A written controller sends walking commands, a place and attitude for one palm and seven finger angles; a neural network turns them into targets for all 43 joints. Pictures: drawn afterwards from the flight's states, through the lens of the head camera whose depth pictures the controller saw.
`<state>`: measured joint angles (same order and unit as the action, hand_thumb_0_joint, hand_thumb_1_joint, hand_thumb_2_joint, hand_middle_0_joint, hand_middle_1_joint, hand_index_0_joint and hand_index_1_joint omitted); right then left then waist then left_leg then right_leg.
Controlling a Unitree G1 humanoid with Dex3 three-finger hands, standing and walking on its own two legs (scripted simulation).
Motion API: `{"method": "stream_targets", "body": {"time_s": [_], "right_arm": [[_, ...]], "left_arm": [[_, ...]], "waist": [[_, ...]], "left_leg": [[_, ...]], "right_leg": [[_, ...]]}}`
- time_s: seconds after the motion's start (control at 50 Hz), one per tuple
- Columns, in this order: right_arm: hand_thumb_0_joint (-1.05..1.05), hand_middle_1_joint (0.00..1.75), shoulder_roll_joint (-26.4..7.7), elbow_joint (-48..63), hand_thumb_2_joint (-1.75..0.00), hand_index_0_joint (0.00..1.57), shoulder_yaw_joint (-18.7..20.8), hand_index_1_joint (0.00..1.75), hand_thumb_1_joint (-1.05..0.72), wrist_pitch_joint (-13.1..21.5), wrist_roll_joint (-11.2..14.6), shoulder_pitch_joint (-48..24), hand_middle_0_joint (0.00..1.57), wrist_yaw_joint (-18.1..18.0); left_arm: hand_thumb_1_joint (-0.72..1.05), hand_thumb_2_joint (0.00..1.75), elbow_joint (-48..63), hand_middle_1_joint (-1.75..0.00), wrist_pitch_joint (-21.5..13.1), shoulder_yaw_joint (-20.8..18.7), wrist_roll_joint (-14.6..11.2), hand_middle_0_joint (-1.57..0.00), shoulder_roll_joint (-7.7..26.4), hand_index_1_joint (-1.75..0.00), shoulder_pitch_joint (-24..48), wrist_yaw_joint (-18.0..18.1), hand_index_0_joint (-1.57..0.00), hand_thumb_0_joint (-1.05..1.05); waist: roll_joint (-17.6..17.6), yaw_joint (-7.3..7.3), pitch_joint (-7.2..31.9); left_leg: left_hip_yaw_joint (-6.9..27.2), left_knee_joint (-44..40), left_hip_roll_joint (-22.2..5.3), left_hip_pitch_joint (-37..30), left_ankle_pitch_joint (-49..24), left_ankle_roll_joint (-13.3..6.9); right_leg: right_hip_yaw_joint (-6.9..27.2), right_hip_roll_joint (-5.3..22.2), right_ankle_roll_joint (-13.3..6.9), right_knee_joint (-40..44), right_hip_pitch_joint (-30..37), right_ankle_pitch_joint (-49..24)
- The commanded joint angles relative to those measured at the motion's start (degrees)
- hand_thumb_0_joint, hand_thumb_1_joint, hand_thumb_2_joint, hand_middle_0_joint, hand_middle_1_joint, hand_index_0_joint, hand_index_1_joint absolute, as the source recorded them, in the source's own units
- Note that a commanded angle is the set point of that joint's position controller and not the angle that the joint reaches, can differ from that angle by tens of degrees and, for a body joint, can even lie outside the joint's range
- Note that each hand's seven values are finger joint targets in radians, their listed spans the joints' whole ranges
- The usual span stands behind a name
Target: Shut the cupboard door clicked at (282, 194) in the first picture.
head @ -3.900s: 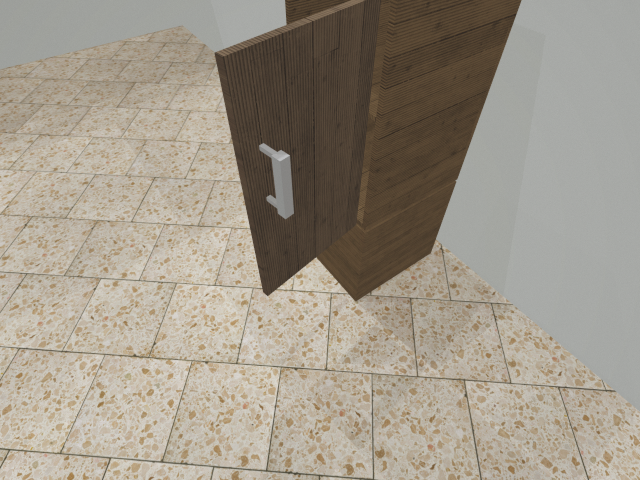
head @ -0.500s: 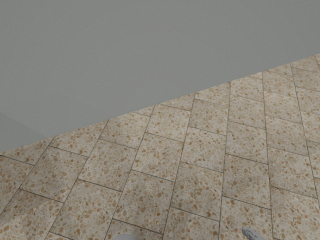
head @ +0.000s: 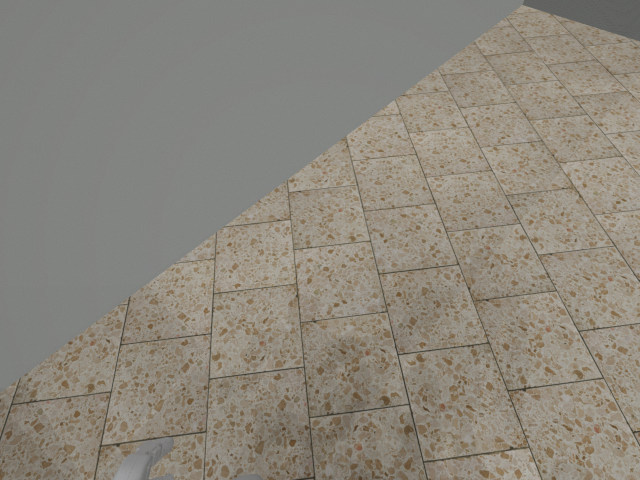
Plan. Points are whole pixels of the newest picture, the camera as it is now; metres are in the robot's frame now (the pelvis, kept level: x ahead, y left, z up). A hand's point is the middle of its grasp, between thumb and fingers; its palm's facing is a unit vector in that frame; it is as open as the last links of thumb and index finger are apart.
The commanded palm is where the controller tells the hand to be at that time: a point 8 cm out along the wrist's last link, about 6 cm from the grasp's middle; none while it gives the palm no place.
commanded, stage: walk around to get in front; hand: left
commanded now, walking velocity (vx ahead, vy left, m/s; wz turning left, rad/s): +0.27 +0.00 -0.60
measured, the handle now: out of the picture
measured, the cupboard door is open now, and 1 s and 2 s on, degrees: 100 100 100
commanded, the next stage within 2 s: walk to a spot facing it in 1.18 s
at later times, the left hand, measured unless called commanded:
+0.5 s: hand (189, 453) +0.17 +0.21 -0.17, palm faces -0.20 -0.96 -0.17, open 7.4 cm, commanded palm none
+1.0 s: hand (351, 259) +0.50 -0.03 -0.15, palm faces -0.56 -0.79 -0.23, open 7.4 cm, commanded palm none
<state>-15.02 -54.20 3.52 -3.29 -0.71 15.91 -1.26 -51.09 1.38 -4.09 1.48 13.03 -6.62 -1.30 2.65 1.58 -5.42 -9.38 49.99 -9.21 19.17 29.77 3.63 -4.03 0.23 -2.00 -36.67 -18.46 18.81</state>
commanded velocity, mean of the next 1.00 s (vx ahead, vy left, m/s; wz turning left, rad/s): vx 0.33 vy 0.00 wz -0.53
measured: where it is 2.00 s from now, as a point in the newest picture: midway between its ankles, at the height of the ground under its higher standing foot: (443, 343)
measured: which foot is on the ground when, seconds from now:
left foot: up 0.00-0.38, down 0.40-0.84, up 0.86-1.00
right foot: down 0.00-0.40, up 0.42-0.82, down 0.84-1.00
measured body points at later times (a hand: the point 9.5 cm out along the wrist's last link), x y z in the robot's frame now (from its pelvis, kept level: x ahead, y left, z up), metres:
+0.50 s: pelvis +0.12 +0.01 +0.01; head +0.16 +0.03 +0.46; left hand +0.18 +0.26 -0.15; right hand +0.16 -0.25 -0.10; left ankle +0.12 +0.12 -0.72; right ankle +0.01 -0.09 -0.65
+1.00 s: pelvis +0.30 -0.13 +0.01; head +0.34 -0.17 +0.45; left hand +0.52 +0.01 -0.13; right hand +0.15 -0.32 -0.15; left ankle +0.35 +0.04 -0.62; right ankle +0.30 -0.16 -0.72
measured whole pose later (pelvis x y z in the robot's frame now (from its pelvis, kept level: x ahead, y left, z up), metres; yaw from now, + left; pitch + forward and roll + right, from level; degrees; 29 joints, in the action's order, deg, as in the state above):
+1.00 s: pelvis +0.30 -0.13 +0.01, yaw -33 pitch +1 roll +1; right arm -10.5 -57.8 2.2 -0.2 -0.9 17.4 -0.5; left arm -54.1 -2.7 -3.0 0.7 12.0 -7.4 -0.6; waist -0.5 3.5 -6.2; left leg -2.1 70.2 -9.1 29.0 18.5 3.5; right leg -6.0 -5.3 -8.5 -30.2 -16.4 15.0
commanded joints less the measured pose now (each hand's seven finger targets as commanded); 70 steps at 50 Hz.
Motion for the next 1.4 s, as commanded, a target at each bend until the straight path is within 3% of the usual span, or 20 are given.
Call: {"method": "stream_targets", "body": {"time_s": [0.0, 0.24, 0.32, 0.34, 0.38, 0.4, 0.48, 0.52, 0.7, 0.78, 0.8, 0.82, 0.84, 0.9, 0.94, 1.06, 1.24, 1.34, 1.36, 1.38], "right_arm": [[0.00, 0.30, -4.1, 7.2, -0.90, 0.20, 0.7, 0.30, -0.90, 1.3, -0.1, -5.7, 0.20, -0.2], [0.00, 0.30, -2.7, 9.0, -0.90, 0.20, 1.1, 0.30, -0.90, 3.8, -0.4, -11.6, 0.20, 1.8], [0.00, 0.30, -2.7, 7.6, -0.90, 0.20, 0.9, 0.30, -0.90, 5.5, -0.2, -5.7, 0.20, 1.2], [0.00, 0.30, -4.3, 5.7, -0.90, 0.20, 1.2, 0.30, -0.90, 6.0, -0.2, -0.9, 0.20, 0.5], [0.00, 0.30, -13.8, 3.3, -0.90, 0.20, 3.1, 0.30, -0.90, 6.5, -1.6, 12.3, 0.20, -0.6], [0.00, 0.30, -13.4, 3.9, -0.90, 0.20, 2.5, 0.30, -0.90, 6.1, -1.6, 11.0, 0.20, -0.7], [0.00, 0.30, -4.3, 5.0, -0.90, 0.20, -0.4, 0.30, -0.90, 7.6, -1.1, 2.4, 0.20, -0.8], [0.00, 0.30, -3.3, 2.7, -0.90, 0.20, -0.9, 0.30, -0.90, 8.3, -1.1, 7.2, 0.20, -1.1], [0.00, 0.30, -4.2, -2.0, -0.90, 0.20, -0.8, 0.30, -0.90, 7.5, -1.4, 12.6, 0.20, -0.8], [0.00, 0.30, -7.8, -0.5, -0.90, 0.20, -0.1, 0.30, -0.90, 7.4, -0.4, 5.7, 0.20, -0.5], [0.00, 0.30, -4.3, 0.8, -0.90, 0.20, -0.8, 0.30, -0.90, 7.4, 0.7, 5.3, 0.20, 0.2], [0.00, 0.30, -1.6, 3.0, -0.90, 0.20, -1.0, 0.30, -0.90, 7.3, 1.4, 5.0, 0.20, 0.1], [0.00, 0.30, -3.6, 3.7, -0.90, 0.20, -0.5, 0.30, -0.90, 6.8, 1.0, 1.5, 0.20, 0.2], [0.00, 0.30, -2.0, 0.9, -0.90, 0.20, -0.3, 0.30, -0.90, 5.5, -0.2, 2.1, 0.20, 0.4], [0.00, 0.30, -0.3, -0.7, -0.90, 0.20, -0.5, 0.30, -0.90, 4.3, -0.6, 5.5, 0.20, 0.7], [0.00, 0.30, 0.7, 0.6, -0.90, 0.20, -0.2, 0.30, -0.90, 4.2, -0.5, 0.3, 0.20, 1.1], [0.00, 0.30, 1.5, 4.5, -0.90, 0.20, -0.9, 0.30, -0.90, 5.1, -0.1, -16.7, 0.20, 2.4], [0.00, 0.30, 0.7, -1.4, -0.90, 0.20, -1.4, 0.30, -0.90, 6.1, 0.1, -3.7, 0.20, 0.9], [0.00, 0.30, -1.5, -3.9, -0.90, 0.20, -0.8, 0.30, -0.90, 6.0, -0.1, 4.4, 0.20, 0.4], [0.00, 0.30, -5.9, -5.4, -0.90, 0.20, 0.2, 0.30, -0.90, 6.0, -1.0, 11.7, 0.20, 0.2]], "left_arm": [[0.90, 0.90, 2.3, -0.30, -0.5, -3.1, -0.5, -0.20, 11.6, -0.30, -6.1, 2.4, -0.20, 0.00], [0.90, 0.90, 0.2, -0.30, -3.1, -3.0, -0.1, -0.20, 11.2, -0.30, -9.3, 0.7, -0.20, 0.00], [0.90, 0.90, 0.4, -0.30, -3.1, -3.2, -0.3, -0.20, 10.5, -0.30, -6.3, 0.5, -0.20, 0.00], [0.90, 0.90, 1.0, -0.30, -3.0, -2.8, -0.5, -0.20, 8.7, -0.30, -4.8, 0.3, -0.20, 0.00], [0.90, 0.90, 3.5, -0.30, -3.4, -1.3, -1.1, -0.20, 2.8, -0.30, -3.4, -0.7, -0.20, 0.00], [0.90, 0.90, 4.5, -0.30, -3.2, -1.8, -0.4, -0.20, 5.0, -0.30, -0.4, -1.0, -0.20, 0.00], [0.90, 0.90, 0.5, -0.30, -2.4, -2.1, 0.7, -0.20, 3.0, -0.30, -4.6, -2.5, -0.20, 0.00], [0.90, 0.90, 0.6, -0.30, -2.1, -1.3, 0.4, -0.20, 0.9, -0.30, -3.9, -2.4, -0.20, 0.00], [0.90, 0.90, 2.8, -0.30, -1.8, 0.4, 0.1, -0.20, -0.3, -0.30, 6.3, -2.9, -0.20, 0.00], [0.90, 0.90, -2.8, -0.30, -2.7, -1.6, 0.4, -0.20, 5.2, -0.30, -14.3, -1.6, -0.20, 0.00], [0.90, 0.90, -4.3, -0.30, -3.3, -3.1, 0.7, -0.20, 11.7, -0.30, -21.1, -0.8, -0.20, 0.00], [0.90, 0.90, -4.6, -0.30, -3.3, -3.9, -0.6, -0.20, 16.3, -0.30, -23.0, 0.1, -0.20, 0.00], [0.90, 0.90, -3.2, -0.30, -2.9, -3.9, -1.5, -0.20, 16.6, -0.30, -18.2, 0.9, -0.20, 0.00], [0.90, 0.90, -0.7, -0.30, -4.2, -1.1, -1.4, -0.20, 8.3, -0.30, -6.4, 1.4, -0.20, 0.00], [0.90, 0.90, -1.1, -0.30, -5.2, -0.6, -1.0, -0.20, 6.6, -0.30, -5.7, 1.3, -0.20, 0.00], [0.90, 0.90, -5.2, -0.30, -6.9, -0.8, -1.3, -0.20, 4.1, -0.30, -13.4, 1.3, -0.20, 0.00], [0.90, 0.90, -10.4, -0.30, -7.2, 1.1, -0.9, -0.20, 2.6, -0.30, -24.3, 3.1, -0.20, 0.00], [0.90, 0.90, -11.7, -0.30, -7.7, 1.1, -0.9, -0.20, 5.1, -0.30, -22.0, 4.1, -0.20, 0.00], [0.90, 0.90, -11.5, -0.30, -7.5, 1.2, -1.4, -0.20, 5.1, -0.30, -20.6, 4.2, -0.20, 0.00], [0.90, 0.90, -11.0, -0.30, -7.3, 1.6, -2.3, -0.20, 2.7, -0.30, -21.6, 4.0, -0.20, 0.00]], "waist": [[-17.0, -4.32, 6.9], [-10.5, -4.68, 3.5], [-9.7, -1.13, 4.7], [-5.9, 1.42, 5.9], [19.1, 6.66, 11.1], [10.4, 6.13, 6.3], [6.9, -0.73, 2.1], [7.2, 0.01, 5.6], [7.0, 0.77, 2.3], [5.5, -10.94, 10.7], [-6.1, -14.06, 15.7], [-16.5, -12.57, 21.0], [-9.3, -10.55, 14.3], [-3.8, -2.48, 4.8], [-6.4, -0.08, 4.6], [-7.4, -1.23, 7.3], [-8.1, -5.14, 0.7], [-9.6, 2.36, 6.8], [-8.3, 5.95, 10.6], [1.0, 7.45, 17.3]], "left_leg": [[8.5, 17.6, 1.3, 18.8, -1.9, 1.2], [7.3, -4.1, 5.8, 12.0, -8.1, 1.2], [6.1, -20.0, 8.3, -5.6, -12.6, 0.2], [6.2, -25.9, 7.1, -17.0, -14.3, -0.2], [37.2, -37.5, -19.4, -29.6, 4.1, -8.6], [38.8, -41.0, -22.4, -22.3, 7.9, -11.7], [13.6, -37.2, -10.6, -16.5, -23.6, -4.3], [6.2, -32.7, -8.4, -22.5, -47.4, -2.9], [-5.2, -29.4, -9.0, -22.3, -64.4, -5.8], [-7.6, -3.9, -8.1, -12.3, -70.9, -3.5], [-7.3, 14.9, -2.0, 5.1, -34.2, -1.4], [-0.8, 34.0, 6.5, 18.7, 5.4, 0.5], [8.4, 35.6, 2.8, 22.2, 0.8, -1.3], [9.5, 25.3, -1.9, 14.1, -11.4, -0.3], [8.8, 19.4, -1.3, 10.7, -13.6, -0.2], [7.7, 10.7, 0.9, 19.9, -20.5, 0.5], [3.9, -1.7, 5.2, 24.3, -19.7, -1.5], [-2.0, -18.0, 14.4, -1.6, -22.9, -6.1], [2.7, -19.7, 10.1, -14.8, -35.6, -8.7], [20.4, -15.6, -5.0, -29.9, -59.5, -16.1]], "right_leg": [[22.8, 16.1, -9.4, 18.3, 15.5, -21.1], [26.2, 11.7, -10.2, 23.3, 10.7, 3.8], [25.3, 8.8, -7.9, 16.9, 1.6, 1.2], [22.1, 5.5, -5.4, 12.2, -6.2, 2.0], [5.7, -4.7, 0.8, -20.4, -23.7, 15.7], [8.3, -0.1, 0.7, -28.0, -25.4, 13.5], [5.4, 3.8, 2.3, -35.9, -24.2, -2.7], [3.5, 2.3, 2.5, -35.4, -25.1, -3.3], [-6.8, -1.0, -0.7, -5.9, -13.6, -6.3], [-6.1, -3.4, -5.7, 2.9, 17.1, -8.2], [11.2, 9.5, -10.8, 6.4, 33.7, -7.8], [39.2, 23.7, -16.2, 14.9, 38.6, -13.3], [37.0, 24.2, -16.0, 20.2, 31.2, -6.1], [20.0, 16.6, -6.2, 23.1, 7.8, -14.0], [14.3, 12.5, -6.3, 23.8, 3.2, -19.7], [11.2, 8.4, -0.4, 21.2, 16.4, -39.5], [14.1, 10.3, -2.7, 20.4, 26.5, -55.9], [6.3, 7.6, 1.9, 4.1, 23.8, -83.0], [4.9, 7.0, 4.1, -6.5, 15.5, -73.7], [2.1, 1.8, 5.3, -26.3, 0.1, -36.0]]}}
